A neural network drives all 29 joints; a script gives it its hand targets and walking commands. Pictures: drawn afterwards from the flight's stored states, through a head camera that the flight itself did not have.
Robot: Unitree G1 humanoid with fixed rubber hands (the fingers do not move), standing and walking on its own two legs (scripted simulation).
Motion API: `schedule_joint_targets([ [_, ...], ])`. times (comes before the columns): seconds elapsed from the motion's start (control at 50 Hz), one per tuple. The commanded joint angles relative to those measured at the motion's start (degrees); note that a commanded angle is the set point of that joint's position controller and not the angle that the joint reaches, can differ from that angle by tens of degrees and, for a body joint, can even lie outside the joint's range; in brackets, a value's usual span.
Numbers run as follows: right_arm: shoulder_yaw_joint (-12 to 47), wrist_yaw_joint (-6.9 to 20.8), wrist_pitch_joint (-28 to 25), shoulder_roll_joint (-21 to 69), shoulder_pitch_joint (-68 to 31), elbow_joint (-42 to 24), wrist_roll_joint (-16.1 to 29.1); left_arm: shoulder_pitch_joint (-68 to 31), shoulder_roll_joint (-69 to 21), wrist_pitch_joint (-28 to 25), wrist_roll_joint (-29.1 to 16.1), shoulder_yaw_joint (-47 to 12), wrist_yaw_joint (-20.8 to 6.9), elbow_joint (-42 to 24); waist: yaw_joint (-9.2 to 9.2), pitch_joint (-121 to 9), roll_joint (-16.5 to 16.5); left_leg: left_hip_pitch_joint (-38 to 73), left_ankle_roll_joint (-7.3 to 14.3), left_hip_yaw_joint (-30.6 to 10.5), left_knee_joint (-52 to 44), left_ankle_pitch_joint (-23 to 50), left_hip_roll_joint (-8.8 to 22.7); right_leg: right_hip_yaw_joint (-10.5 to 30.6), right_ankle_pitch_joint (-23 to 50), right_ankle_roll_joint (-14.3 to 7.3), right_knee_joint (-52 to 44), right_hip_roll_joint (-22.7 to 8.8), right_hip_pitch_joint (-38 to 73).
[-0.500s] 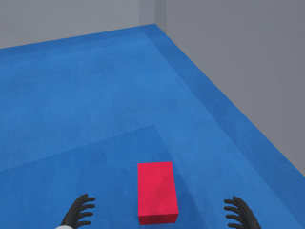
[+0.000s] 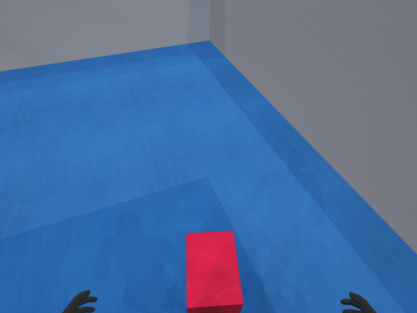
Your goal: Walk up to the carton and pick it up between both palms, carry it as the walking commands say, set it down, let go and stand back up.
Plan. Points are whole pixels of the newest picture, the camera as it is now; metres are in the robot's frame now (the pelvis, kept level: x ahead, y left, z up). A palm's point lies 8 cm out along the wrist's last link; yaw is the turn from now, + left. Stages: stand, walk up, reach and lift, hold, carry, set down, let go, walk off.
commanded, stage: stand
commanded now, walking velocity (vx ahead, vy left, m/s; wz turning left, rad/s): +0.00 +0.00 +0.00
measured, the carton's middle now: (211, 274) +0.43 +0.00 -0.67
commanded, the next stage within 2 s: none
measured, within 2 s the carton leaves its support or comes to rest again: neither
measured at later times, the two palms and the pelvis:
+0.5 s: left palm out of the picture +0.10 +0.30 -0.09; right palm out of the picture +0.10 -0.30 -0.09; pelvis -0.01 +0.00 +0.01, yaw +0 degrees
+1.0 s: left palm out of the picture +0.07 +0.31 -0.10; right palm out of the picture +0.07 -0.30 -0.09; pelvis -0.02 +0.00 +0.01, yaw +0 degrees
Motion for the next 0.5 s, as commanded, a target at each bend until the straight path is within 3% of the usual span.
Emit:
schedule_joint_targets([
  [0.0, -1.9, -0.3, -0.9, -8.9, -1.7, -2.2, 0.1, -1.4, 8.2, -0.9, -0.1, 1.8, 0.3, -2.2, 0.13, -3.6, 1.1, 2.7, -0.9, -5.5, -2.6, 22.7, 6.8, 4.5, 20.3, 0.7, -2.3, -6.2, 0.8],
  [0.18, -1.4, -0.5, -1.3, -9.6, -2.6, 1.1, 0.4, -2.7, 8.6, -1.1, -0.3, 1.4, 0.5, 1.2, 0.22, -3.1, 0.9, 4.0, -0.8, -5.7, -4.0, 23.0, 7.2, 4.8, 20.3, 0.5, -3.5, -6.7, 1.4],
  [0.48, -0.8, -0.4, -1.6, -10.8, -4.0, 6.1, 0.6, -3.9, 9.8, -1.3, -0.6, 0.9, 0.2, 6.1, 0.26, -0.9, 0.7, 4.0, -0.5, -6.2, -7.6, 17.4, 7.8, 5.8, 15.8, 0.3, -7.2, -7.4, 1.9],
])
